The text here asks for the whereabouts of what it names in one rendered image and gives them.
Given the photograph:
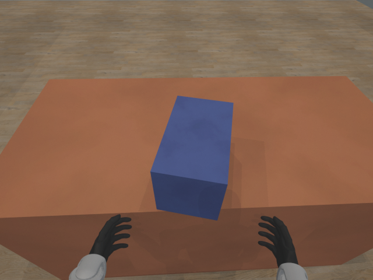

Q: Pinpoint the right robot hand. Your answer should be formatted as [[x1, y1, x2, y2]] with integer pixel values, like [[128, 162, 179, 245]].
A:
[[258, 216, 298, 268]]

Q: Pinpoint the robot left forearm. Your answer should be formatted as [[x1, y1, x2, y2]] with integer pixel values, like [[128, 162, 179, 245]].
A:
[[69, 254, 107, 280]]

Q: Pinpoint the pedestal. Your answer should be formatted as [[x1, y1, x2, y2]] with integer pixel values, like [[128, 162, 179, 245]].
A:
[[0, 76, 373, 280]]

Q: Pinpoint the left robot hand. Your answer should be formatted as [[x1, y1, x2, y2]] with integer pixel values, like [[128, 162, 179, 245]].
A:
[[89, 214, 132, 262]]

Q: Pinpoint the carton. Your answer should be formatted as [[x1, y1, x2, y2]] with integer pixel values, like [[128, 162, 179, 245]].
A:
[[150, 96, 234, 221]]

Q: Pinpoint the robot right forearm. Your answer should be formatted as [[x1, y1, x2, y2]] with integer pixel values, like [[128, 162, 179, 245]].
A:
[[276, 262, 308, 280]]

